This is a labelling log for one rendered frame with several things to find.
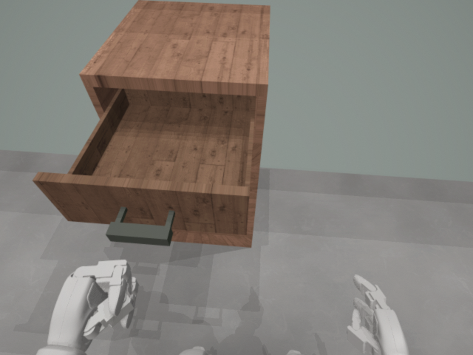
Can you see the right robot hand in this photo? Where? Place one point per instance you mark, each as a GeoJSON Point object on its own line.
{"type": "Point", "coordinates": [382, 323]}

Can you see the drawer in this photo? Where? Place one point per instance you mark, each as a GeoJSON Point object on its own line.
{"type": "Point", "coordinates": [154, 151]}

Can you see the left robot hand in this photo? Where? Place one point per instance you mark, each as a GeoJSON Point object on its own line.
{"type": "Point", "coordinates": [106, 287]}

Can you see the handle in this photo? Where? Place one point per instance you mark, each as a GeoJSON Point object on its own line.
{"type": "Point", "coordinates": [140, 233]}

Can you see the cabinet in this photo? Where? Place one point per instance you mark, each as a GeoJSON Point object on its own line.
{"type": "Point", "coordinates": [189, 47]}

